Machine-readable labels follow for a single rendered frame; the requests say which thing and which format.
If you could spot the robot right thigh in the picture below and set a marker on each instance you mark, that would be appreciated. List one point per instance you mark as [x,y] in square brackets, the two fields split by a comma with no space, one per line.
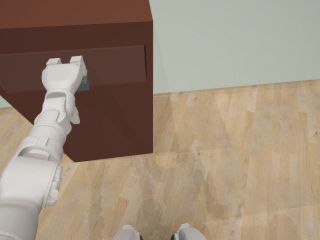
[188,233]

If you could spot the drawer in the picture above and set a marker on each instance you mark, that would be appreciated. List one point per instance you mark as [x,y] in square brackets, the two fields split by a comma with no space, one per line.
[21,72]

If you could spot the left robot forearm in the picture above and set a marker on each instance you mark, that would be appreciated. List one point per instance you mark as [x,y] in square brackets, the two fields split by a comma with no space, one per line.
[49,132]

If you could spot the left robot upper arm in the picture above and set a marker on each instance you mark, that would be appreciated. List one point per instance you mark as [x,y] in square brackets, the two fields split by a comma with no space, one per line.
[30,184]

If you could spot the right robot shin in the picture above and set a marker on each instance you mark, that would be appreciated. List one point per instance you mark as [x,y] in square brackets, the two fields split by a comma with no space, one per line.
[186,225]

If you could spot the left robot hand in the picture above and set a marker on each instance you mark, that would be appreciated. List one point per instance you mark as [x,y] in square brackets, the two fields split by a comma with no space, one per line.
[66,76]

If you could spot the cabinet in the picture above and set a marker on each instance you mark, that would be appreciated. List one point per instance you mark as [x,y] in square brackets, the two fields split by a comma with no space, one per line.
[116,120]

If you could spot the handle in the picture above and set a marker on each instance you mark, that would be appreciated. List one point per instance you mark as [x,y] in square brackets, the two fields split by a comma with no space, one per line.
[85,84]

